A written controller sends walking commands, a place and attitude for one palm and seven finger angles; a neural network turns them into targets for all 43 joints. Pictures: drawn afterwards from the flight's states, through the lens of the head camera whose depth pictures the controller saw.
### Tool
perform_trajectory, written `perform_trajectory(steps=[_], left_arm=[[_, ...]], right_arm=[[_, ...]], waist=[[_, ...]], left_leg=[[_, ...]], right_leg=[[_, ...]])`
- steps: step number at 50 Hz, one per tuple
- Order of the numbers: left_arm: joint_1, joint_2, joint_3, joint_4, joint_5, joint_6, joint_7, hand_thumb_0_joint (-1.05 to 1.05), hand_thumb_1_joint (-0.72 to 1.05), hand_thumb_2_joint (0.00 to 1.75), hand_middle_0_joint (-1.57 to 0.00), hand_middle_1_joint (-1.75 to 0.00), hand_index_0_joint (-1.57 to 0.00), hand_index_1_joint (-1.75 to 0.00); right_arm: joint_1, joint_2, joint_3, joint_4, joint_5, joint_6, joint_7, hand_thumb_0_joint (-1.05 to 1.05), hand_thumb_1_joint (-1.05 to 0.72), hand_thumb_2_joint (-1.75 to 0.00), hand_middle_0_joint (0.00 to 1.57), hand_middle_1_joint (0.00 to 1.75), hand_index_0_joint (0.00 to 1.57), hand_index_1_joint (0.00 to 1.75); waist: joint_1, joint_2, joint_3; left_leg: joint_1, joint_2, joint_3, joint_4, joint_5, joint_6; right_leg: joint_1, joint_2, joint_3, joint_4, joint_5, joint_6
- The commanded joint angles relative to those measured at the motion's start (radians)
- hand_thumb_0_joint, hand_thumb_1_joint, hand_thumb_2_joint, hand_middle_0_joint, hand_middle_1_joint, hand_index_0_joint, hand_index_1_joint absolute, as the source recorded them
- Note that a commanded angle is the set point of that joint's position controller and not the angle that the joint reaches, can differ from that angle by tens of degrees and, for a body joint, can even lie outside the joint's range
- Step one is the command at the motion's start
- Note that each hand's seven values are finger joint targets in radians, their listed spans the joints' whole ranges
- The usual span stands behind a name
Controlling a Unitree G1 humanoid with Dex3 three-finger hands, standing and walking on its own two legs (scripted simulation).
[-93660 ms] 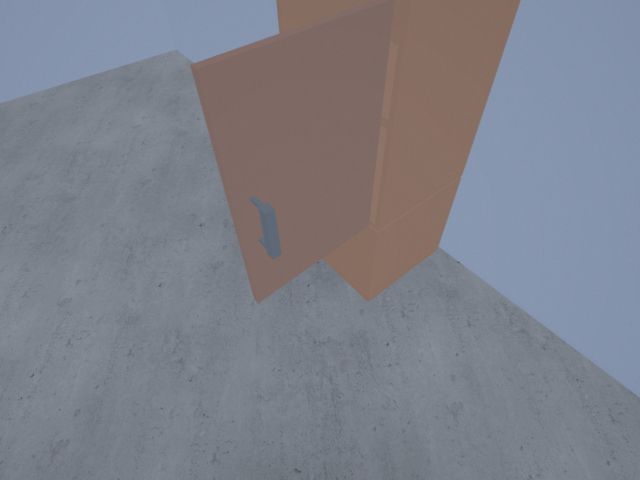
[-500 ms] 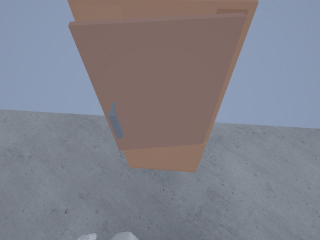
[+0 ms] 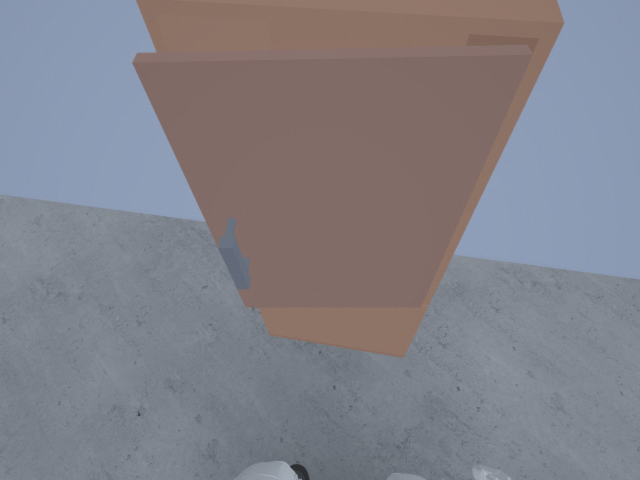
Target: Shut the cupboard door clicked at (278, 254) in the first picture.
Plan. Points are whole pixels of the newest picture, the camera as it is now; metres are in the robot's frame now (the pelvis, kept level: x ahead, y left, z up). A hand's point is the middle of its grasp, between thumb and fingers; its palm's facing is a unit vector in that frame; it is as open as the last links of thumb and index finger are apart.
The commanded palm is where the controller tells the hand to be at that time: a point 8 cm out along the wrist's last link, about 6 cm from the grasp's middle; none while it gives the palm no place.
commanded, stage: come to a stop and stand still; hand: left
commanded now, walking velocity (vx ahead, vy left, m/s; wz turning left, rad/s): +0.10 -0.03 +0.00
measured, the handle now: (237, 254) +0.43 +0.19 -0.07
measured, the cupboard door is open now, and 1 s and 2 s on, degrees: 9 9 9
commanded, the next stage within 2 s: look again from close up in 1.16 s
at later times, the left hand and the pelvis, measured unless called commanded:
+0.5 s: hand out of the picture -0.02 +0.18 -0.17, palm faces +0.12 -0.96 -0.25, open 7.4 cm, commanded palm none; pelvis -0.05 -0.02 +0.00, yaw +4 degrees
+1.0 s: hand out of the picture -0.05 +0.19 -0.17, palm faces +0.01 -0.98 -0.19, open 7.3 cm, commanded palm none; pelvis -0.08 +0.01 +0.00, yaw +0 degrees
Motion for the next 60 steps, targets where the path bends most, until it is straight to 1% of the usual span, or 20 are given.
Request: perform_trajectory(steps=[1,2,4,5,8,11,20,24,25,27,28,29,31,34,42,45,47,49,51,60], left_arm=[[0.161,0.065,0.015,-0.031,0.009,-0.015,-0.006,0.0,0.9,0.9,-0.2,-0.3,-0.2,-0.3],[0.221,0.184,-0.035,-0.082,0.027,-0.055,-0.008,0.0,0.9,0.9,-0.2,-0.3,-0.2,-0.3],[0.121,0.184,0.02,-0.131,0.027,-0.057,0.005,0.0,0.9,0.9,-0.2,-0.3,-0.2,-0.3],[0.082,0.231,0.016,-0.153,0.025,-0.065,0.005,0.0,0.9,0.9,-0.2,-0.3,-0.2,-0.3],[0.106,0.255,0.029,-0.153,0.018,-0.089,0.007,0.0,0.9,0.9,-0.2,-0.3,-0.2,-0.3],[0.12,0.236,0.027,-0.154,0.021,-0.083,0.011,0.0,0.9,0.9,-0.2,-0.3,-0.2,-0.3],[0.127,0.252,0.032,-0.173,0.024,-0.057,0.008,0.0,0.9,0.9,-0.2,-0.3,-0.2,-0.3],[0.08,0.224,0.017,-0.167,0.019,-0.041,-0.002,0.0,0.9,0.9,-0.2,-0.3,-0.2,-0.3],[0.086,0.197,0.01,-0.164,0.017,-0.035,-0.006,0.0,0.9,0.9,-0.2,-0.3,-0.2,-0.3],[0.138,0.103,-0.01,-0.158,0.012,-0.032,-0.012,0.0,0.9,0.9,-0.2,-0.3,-0.2,-0.3],[0.123,0.093,-0.013,-0.157,0.01,-0.036,-0.015,0.0,0.9,0.9,-0.2,-0.3,-0.2,-0.3],[0.104,0.099,-0.012,-0.147,0.017,-0.033,-0.015,0.0,0.9,0.9,-0.2,-0.3,-0.2,-0.3],[0.144,0.092,-0.006,-0.117,0.018,-0.029,-0.027,0.0,0.9,0.9,-0.2,-0.3,-0.2,-0.3],[0.161,0.073,-0.008,-0.095,0.017,-0.024,-0.038,0.0,0.9,0.9,-0.2,-0.3,-0.2,-0.3],[0.159,0.025,-0.012,-0.078,0.011,-0.01,-0.035,0.0,0.9,0.9,-0.2,-0.3,-0.2,-0.3],[0.215,0.006,-0.013,-0.037,0.008,-0.019,-0.024,0.0,0.9,0.9,-0.2,-0.3,-0.2,-0.3],[0.235,0.034,-0.013,-0.017,0.008,-0.033,-0.01,0.0,0.9,0.9,-0.2,-0.3,-0.2,-0.3],[0.212,0.055,-0.023,-0.008,0.006,-0.045,-0.002,0.0,0.9,0.9,-0.2,-0.3,-0.2,-0.3],[0.162,0.062,-0.021,-0.012,0.001,-0.058,-0.003,0.0,0.9,0.9,-0.2,-0.3,-0.2,-0.3],[0.234,0.028,-0.028,0.021,0.01,-0.053,0.0,0.0,0.9,0.9,-0.2,-0.3,-0.2,-0.3]], right_arm=[[0.049,-0.182,-0.053,-0.046,0.003,-0.015,-0.002,0.0,-0.9,-0.9,0.2,0.3,0.2,0.3],[0.069,-0.222,-0.043,-0.101,0.001,-0.059,-0.003,0.0,-0.9,-0.9,0.2,0.3,0.2,0.3],[0.098,-0.105,-0.046,-0.142,-0.007,-0.059,0.018,0.0,-0.9,-0.9,0.2,0.3,0.2,0.3],[0.074,-0.107,-0.041,-0.155,-0.005,-0.05,0.023,0.0,-0.9,-0.9,0.2,0.3,0.2,0.3],[0.011,-0.137,-0.052,-0.166,-0.006,-0.032,0.032,0.0,-0.9,-0.9,0.2,0.3,0.2,0.3],[0.061,-0.117,-0.049,-0.154,-0.005,-0.015,0.042,0.0,-0.9,-0.9,0.2,0.3,0.2,0.3],[0.104,-0.092,-0.039,-0.156,0.001,-0.013,0.061,0.0,-0.9,-0.9,0.2,0.3,0.2,0.3],[0.234,-0.086,-0.029,-0.092,0.001,-0.038,0.055,0.0,-0.9,-0.9,0.2,0.3,0.2,0.3],[0.27,-0.107,-0.032,-0.078,-0.001,-0.044,0.051,0.0,-0.9,-0.9,0.2,0.3,0.2,0.3],[0.32,-0.195,-0.049,-0.069,-0.014,-0.048,0.039,0.0,-0.9,-0.9,0.2,0.3,0.2,0.3],[0.293,-0.207,-0.05,-0.076,-0.017,-0.049,0.035,0.0,-0.9,-0.9,0.2,0.3,0.2,0.3],[0.273,-0.183,-0.045,-0.071,-0.017,-0.054,0.032,0.0,-0.9,-0.9,0.2,0.3,0.2,0.3],[0.24,-0.158,-0.036,-0.065,-0.013,-0.06,0.022,0.0,-0.9,-0.9,0.2,0.3,0.2,0.3],[0.257,-0.135,-0.031,-0.041,-0.009,-0.069,0.009,0.0,-0.9,-0.9,0.2,0.3,0.2,0.3],[0.299,-0.119,-0.041,0.025,-0.008,-0.064,-0.001,0.0,-0.9,-0.9,0.2,0.3,0.2,0.3],[0.292,-0.102,-0.037,0.047,-0.002,-0.058,0.002,0.0,-0.9,-0.9,0.2,0.3,0.2,0.3],[0.298,-0.048,-0.027,0.063,0.006,-0.057,0.01,0.0,-0.9,-0.9,0.2,0.3,0.2,0.3],[0.296,0.006,-0.007,0.062,0.011,-0.055,0.014,0.0,-0.9,-0.9,0.2,0.3,0.2,0.3],[0.332,0.004,-0.008,0.086,0.003,-0.048,0.018,0.0,-0.9,-0.9,0.2,0.3,0.2,0.3],[0.329,-0.007,-0.01,0.107,0.006,-0.048,0.018,0.0,-0.9,-0.9,0.2,0.3,0.2,0.3]], waist=[[-0.006,-0.005,-0.29],[0.012,-0.096,-0.275],[-0.035,-0.269,-0.343],[-0.033,-0.153,-0.293],[-0.013,-0.17,-0.133],[-0.029,-0.152,-0.028],[-0.007,-0.164,-0.064],[-0.053,-0.17,-0.085],[-0.068,-0.116,-0.08],[-0.07,0.144,-0.067],[-0.064,0.16,-0.034],[-0.068,0.166,-0.013],[-0.044,0.065,-0.024],[-0.047,0.026,-0.059],[-0.061,0.079,-0.105],[-0.032,0.053,-0.108],[-0.028,-0.037,-0.095],[-0.049,-0.112,-0.044],[-0.075,-0.166,-0.038],[-0.048,-0.024,0.012]], left_leg=[[0.143,0.244,-0.181,-0.03,0.411,0.109],[0.225,0.141,-0.186,0.04,0.454,0.033],[-0.004,-0.003,-0.066,0.169,-0.075,-0.032],[-0.037,-0.026,-0.085,0.192,-0.208,-0.036],[-0.172,-0.009,-0.134,0.355,-0.216,-0.022],[-0.232,0.012,-0.139,0.443,-0.177,-0.042],[-0.111,-0.006,-0.06,0.269,-0.151,-0.064],[0.163,-0.029,-0.014,0.034,-0.106,-0.048],[0.219,-0.004,-0.053,-0.017,-0.161,-0.037],[0.137,0.226,-0.36,-0.258,-0.448,0.062],[0.051,0.283,-0.467,-0.346,-0.535,0.118],[-0.006,0.284,-0.481,-0.389,-0.554,0.131],[-0.012,0.27,-0.406,-0.373,-0.452,0.119],[0.066,0.248,-0.32,-0.354,-0.274,0.106],[0.047,0.249,-0.277,-0.33,-0.2,0.112],[-0.016,0.208,-0.23,-0.286,-0.24,0.065],[-0.089,0.132,-0.161,-0.204,-0.222,0.006],[-0.042,0.053,-0.072,-0.124,-0.147,-0.032],[0.072,0.051,-0.061,-0.085,-0.096,-0.035],[-0.022,0.087,-0.133,-0.209,-0.253,-0.018]], right_leg=[[0.149,-0.015,-0.031,-0.243,0.232,0.007],[0.164,-0.018,-0.047,-0.478,0.396,0.04],[0.239,-0.219,0.213,-0.389,0.701,-0.07],[0.232,-0.266,0.208,-0.38,0.677,-0.121],[0.173,-0.292,0.287,-0.431,0.652,-0.138],[0.111,-0.311,0.295,-0.48,0.526,-0.156],[0.077,-0.283,0.22,-0.529,0.301,-0.155],[-0.095,-0.186,0.125,-0.53,-0.038,-0.086],[-0.159,-0.147,0.101,-0.484,-0.092,-0.063],[-0.173,-0.024,-0.079,-0.238,-0.022,0.003],[-0.161,-0.014,-0.081,-0.137,0.001,0.005],[-0.137,-0.029,-0.047,-0.034,0.021,-0.002],[-0.128,-0.043,-0.016,0.052,0.078,-0.008],[-0.136,-0.056,-0.026,0.023,0.131,0.005],[0.02,-0.048,-0.048,-0.19,0.131,0.007],[0.175,-0.029,-0.081,-0.387,0.242,0.004],[0.266,-0.082,-0.01,-0.502,0.266,-0.015],[0.117,-0.186,0.104,-0.573,0.123,-0.066],[-0.027,-0.168,0.096,-0.603,0.028,-0.059],[0.008,-0.094,0.031,-0.532,0.091,-0.014]])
